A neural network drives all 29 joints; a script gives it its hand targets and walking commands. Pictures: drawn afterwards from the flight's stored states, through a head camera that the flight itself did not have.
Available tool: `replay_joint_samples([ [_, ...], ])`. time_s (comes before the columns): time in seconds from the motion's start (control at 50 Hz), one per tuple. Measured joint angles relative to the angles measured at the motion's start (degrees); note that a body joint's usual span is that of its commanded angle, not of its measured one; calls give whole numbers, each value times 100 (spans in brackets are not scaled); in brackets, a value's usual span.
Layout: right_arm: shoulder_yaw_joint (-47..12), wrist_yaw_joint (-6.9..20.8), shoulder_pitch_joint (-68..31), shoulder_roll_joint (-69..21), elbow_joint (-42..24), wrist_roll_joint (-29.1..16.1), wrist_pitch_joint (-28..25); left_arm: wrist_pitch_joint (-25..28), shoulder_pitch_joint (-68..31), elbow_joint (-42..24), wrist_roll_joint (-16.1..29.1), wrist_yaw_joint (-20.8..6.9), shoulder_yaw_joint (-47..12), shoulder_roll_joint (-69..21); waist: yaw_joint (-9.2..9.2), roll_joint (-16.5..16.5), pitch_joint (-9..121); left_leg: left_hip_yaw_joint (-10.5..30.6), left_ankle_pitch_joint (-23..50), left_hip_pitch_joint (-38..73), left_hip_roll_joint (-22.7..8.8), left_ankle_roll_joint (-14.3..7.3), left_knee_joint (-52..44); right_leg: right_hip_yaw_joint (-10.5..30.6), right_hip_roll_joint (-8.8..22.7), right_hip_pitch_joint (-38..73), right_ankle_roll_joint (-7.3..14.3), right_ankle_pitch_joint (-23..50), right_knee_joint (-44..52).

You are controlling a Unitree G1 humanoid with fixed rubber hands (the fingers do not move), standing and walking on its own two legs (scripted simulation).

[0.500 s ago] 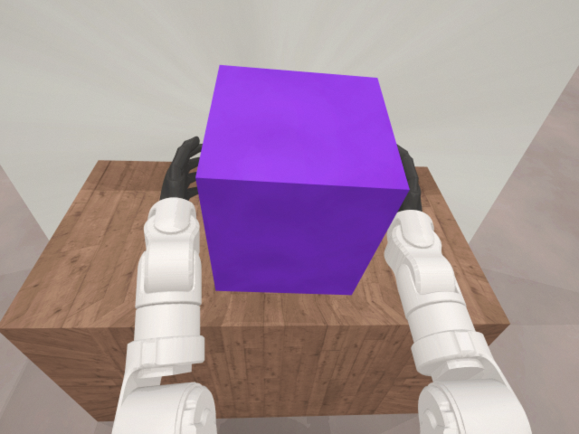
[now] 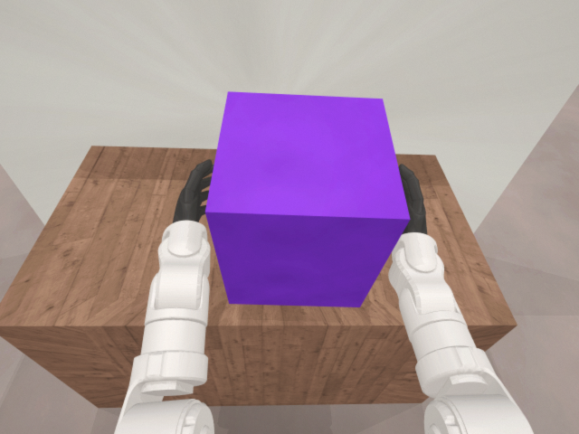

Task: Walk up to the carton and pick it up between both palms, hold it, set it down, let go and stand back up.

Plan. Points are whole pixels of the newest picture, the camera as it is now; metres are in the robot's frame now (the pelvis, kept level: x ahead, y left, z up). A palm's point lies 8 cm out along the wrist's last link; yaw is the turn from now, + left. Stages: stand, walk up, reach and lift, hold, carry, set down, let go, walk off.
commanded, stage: set down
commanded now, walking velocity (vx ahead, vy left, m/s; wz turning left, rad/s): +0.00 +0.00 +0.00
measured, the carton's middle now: (299, 209) +0.39 +0.00 +0.10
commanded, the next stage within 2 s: none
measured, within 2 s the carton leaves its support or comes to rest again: neither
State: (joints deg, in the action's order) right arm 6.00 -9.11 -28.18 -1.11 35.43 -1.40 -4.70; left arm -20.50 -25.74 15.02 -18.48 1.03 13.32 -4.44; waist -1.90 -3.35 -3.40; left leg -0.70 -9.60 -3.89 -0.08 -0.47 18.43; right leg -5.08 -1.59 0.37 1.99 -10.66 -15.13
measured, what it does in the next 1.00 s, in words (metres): stands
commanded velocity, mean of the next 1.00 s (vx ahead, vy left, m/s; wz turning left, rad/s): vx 0.00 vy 0.00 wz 0.00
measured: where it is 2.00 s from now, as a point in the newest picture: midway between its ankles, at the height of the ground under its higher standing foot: outside the picture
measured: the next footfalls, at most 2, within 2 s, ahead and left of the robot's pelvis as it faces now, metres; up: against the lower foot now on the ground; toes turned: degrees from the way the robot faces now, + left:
none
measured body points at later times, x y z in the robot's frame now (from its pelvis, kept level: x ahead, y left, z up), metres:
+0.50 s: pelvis +0.00 +0.00 +0.00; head +0.00 +0.03 +0.45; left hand +0.39 +0.15 +0.08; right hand +0.38 -0.15 +0.09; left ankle +0.01 +0.11 -0.75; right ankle -0.02 -0.09 -0.75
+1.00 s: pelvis +0.01 +0.00 +0.00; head +0.05 +0.02 +0.45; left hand +0.40 +0.15 +0.03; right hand +0.40 -0.15 +0.05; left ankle +0.01 +0.11 -0.75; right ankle -0.02 -0.09 -0.75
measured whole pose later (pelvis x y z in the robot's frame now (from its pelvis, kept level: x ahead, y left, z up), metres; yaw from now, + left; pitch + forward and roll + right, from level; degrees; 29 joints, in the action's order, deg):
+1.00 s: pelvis +0.01 +0.00 +0.00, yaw -2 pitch +4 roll +0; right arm 28.7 -3.6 -36.4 -5.4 54.4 18.4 -16.1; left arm 2.2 -34.3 47.9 -19.2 2.6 23.7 -4.4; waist 1.3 -1.6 -0.6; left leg -2.4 -8.7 -12.1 -0.5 -0.5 17.3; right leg -3.4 -1.8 -8.7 2.0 -9.4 -14.6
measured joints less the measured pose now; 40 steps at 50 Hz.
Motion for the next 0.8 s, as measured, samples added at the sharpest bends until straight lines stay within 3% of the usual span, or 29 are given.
replay_joint_samples([
  [0.18, 223, 47, -51, -115, 395, 219, -201, 231, -35, 420, -26, -29, 104, 12, 62, -29, 54, 18, 1, -112, 5, 9, 16, -19, 4, -88, 1, 11, 18],
  [0.5, 1340, 371, -572, -194, 1432, 980, -697, 1190, -683, 2129, 19, 151, 483, -23, 240, 100, 285, -110, 98, -403, -9, -19, -82, 104, -1, -451, -12, 125, 58],
  [0.8, 1993, 512, -792, -363, 1785, 1663, -1008, 1965, -798, 2926, 22, 159, 881, -9, 310, 126, 329, -189, 105, -625, -40, -2, -123, 181, -27, -731, 5, 125, 32],
])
